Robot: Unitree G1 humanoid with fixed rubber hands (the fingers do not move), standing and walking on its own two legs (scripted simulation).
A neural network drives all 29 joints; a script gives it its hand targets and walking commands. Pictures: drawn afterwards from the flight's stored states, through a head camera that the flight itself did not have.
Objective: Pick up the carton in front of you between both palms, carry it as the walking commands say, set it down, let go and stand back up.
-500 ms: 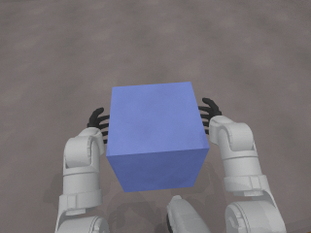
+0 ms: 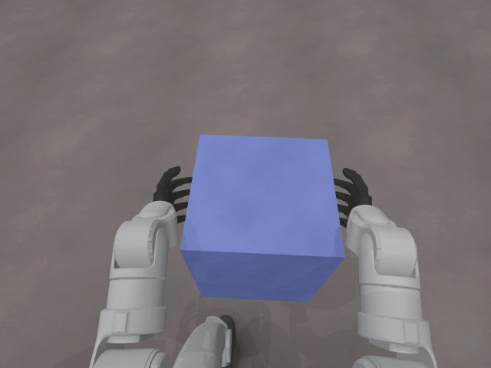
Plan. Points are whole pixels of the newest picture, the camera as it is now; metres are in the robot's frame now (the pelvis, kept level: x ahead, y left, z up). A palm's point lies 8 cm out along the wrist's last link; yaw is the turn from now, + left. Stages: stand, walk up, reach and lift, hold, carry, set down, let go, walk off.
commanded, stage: carry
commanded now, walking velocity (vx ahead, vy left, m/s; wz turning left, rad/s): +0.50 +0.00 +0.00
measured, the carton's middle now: (258, 225) +0.35 +0.02 -0.03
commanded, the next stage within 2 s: none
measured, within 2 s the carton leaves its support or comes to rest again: neither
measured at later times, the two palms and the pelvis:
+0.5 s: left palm (214, 72) +0.59 +0.12 +0.11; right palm (376, 79) +0.58 -0.18 +0.12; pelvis +0.31 -0.02 +0.02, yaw -2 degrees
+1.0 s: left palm (226, 7) +0.86 +0.13 +0.10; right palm (353, 7) +0.86 -0.17 +0.11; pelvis +0.60 -0.02 +0.00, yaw -2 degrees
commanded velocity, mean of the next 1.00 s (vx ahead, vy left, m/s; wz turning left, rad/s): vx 0.50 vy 0.00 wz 0.00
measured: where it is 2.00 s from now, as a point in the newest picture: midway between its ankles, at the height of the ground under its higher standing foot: (275, 146)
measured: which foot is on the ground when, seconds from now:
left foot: up 0.00-0.02, down 0.04-0.54, up 0.56-0.96, down 0.98-1.00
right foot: down 0.00-0.06, up 0.08-0.50, down 0.52-1.00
